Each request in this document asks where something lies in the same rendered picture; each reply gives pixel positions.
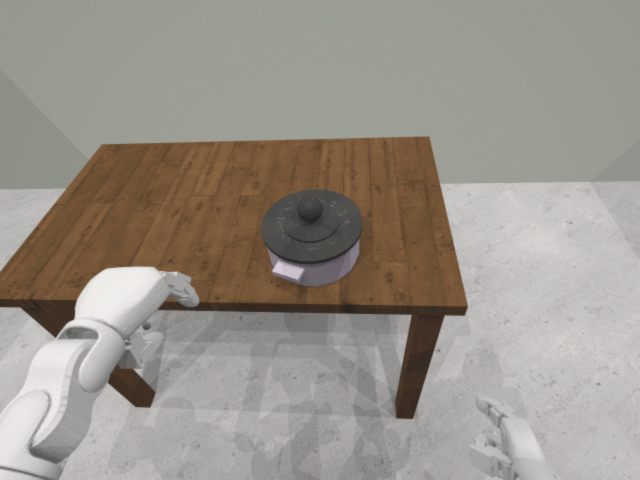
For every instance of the table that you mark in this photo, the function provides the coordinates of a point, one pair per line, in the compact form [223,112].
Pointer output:
[197,207]

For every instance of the knob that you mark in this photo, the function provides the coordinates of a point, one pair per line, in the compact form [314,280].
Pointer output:
[309,209]

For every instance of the right robot forearm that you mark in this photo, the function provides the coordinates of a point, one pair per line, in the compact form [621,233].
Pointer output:
[531,469]

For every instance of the right robot hand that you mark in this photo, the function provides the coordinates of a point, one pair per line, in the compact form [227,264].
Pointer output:
[495,456]

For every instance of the lid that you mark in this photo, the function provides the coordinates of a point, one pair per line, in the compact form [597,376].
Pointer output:
[295,240]

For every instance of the pot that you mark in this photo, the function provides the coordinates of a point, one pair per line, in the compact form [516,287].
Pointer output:
[315,274]

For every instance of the left robot forearm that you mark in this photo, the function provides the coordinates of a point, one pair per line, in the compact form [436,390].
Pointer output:
[51,415]

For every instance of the left robot hand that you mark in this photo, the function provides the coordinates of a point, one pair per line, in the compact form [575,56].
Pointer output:
[126,297]

